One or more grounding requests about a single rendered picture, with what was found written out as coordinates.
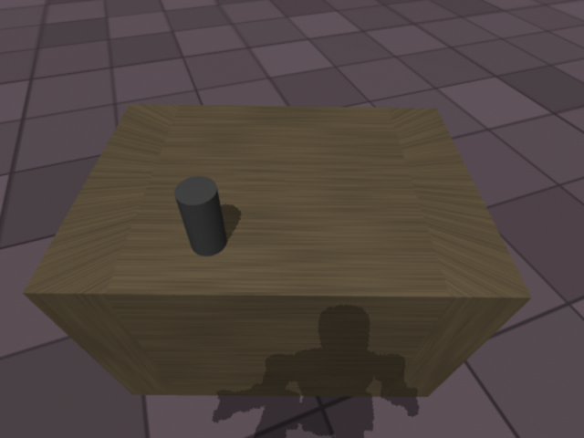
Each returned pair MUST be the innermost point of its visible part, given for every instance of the can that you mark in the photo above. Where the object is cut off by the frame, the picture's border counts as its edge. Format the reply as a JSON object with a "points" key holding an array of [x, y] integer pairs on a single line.
{"points": [[198, 201]]}

